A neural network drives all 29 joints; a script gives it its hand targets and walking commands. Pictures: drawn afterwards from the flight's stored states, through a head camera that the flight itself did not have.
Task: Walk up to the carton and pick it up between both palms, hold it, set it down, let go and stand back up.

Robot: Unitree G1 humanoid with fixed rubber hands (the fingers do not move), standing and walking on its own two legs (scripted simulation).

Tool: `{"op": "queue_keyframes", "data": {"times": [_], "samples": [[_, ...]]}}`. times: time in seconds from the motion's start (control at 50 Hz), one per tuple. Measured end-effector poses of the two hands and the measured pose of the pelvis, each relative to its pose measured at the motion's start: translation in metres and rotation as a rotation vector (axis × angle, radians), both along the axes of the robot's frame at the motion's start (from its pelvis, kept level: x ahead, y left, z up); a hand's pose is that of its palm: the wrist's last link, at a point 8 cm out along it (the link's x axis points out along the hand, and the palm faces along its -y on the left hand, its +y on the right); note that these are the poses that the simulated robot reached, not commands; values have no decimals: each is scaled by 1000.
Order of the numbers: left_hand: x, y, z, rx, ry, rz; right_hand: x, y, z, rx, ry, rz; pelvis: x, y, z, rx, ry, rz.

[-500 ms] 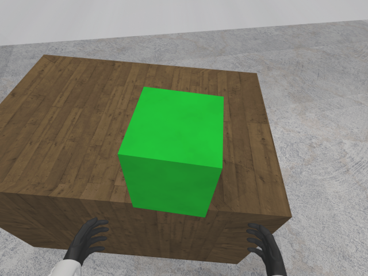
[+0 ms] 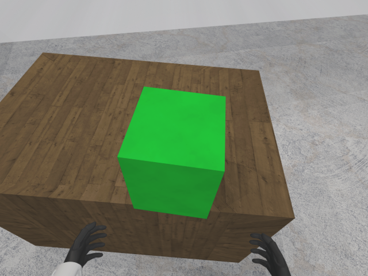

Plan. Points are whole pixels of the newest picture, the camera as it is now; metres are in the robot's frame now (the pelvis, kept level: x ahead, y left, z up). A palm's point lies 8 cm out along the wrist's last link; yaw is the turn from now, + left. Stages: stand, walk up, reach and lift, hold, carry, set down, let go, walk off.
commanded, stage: set down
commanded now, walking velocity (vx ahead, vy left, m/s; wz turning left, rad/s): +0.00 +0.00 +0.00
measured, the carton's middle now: (176, 156) +0.41 -0.02 -0.01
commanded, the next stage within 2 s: let go in 0.96 s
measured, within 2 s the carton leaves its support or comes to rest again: neither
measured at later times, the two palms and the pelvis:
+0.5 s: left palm (80, 266) +0.19 +0.21 -0.08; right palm out of the picture +0.12 -0.22 -0.08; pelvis +0.00 +0.00 +0.00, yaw +0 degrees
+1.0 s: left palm (80, 267) +0.19 +0.21 -0.08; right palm out of the picture +0.12 -0.23 -0.09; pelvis +0.00 -0.01 +0.00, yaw +0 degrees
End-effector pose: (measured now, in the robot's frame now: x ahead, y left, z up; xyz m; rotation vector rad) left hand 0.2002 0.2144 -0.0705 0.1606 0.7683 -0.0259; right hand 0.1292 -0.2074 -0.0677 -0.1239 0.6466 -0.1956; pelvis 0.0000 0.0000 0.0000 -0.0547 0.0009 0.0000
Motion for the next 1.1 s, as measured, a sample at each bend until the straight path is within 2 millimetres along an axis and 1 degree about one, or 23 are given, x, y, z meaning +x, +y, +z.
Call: {"op": "queue_keyframes", "data": {"times": [0.06, 0.22, 0.44, 0.6, 0.8, 0.94, 1.1], "samples": [[-2, -2, -1, 0, 11, 3, -3, -2, -5, 2, 23, 5, 0, 0, 0, 0, -1, 0], [-5, -8, -2, -2, 27, 1, -5, -6, -8, 2, 37, 18, -2, -1, 0, 2, -6, 0], [-10, -7, -4, 19, 54, 20, -5, -10, -16, 20, 82, 35, -4, -4, -1, 5, -13, 1], [-11, -9, -6, 21, 66, 27, -2, -13, -17, 21, 84, 43, -3, -5, -1, 6, -14, 1], [-12, -12, -7, 14, 70, 45, -6, -21, -21, 12, 114, 53, -2, -5, -1, 7, -14, 1], [-12, -10, -6, 17, 67, 53, -3, -22, -18, 10, 96, 56, -3, -5, -1, 7, -16, 1], [-13, -9, -5, 24, 67, 57, -7, -22, -20, 13, 109, 54, -4, -6, -1, 8, -18, 1]]}}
